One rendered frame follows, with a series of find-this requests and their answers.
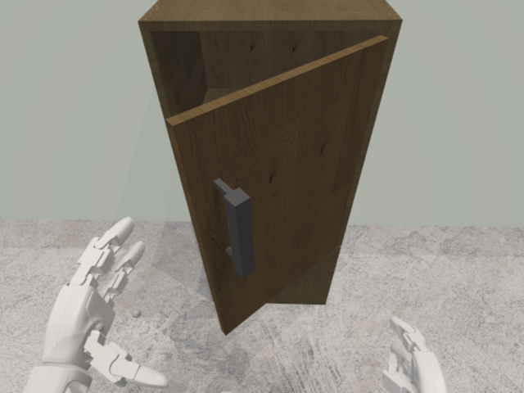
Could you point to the right robot hand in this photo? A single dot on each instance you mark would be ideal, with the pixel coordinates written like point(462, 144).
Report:
point(422, 372)

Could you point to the handle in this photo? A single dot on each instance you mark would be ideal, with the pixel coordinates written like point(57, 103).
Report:
point(238, 212)

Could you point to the robot left forearm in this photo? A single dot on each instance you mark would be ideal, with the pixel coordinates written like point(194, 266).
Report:
point(58, 378)

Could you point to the left robot hand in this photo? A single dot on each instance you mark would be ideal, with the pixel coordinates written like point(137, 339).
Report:
point(70, 336)

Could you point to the cupboard door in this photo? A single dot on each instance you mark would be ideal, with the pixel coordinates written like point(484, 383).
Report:
point(292, 144)

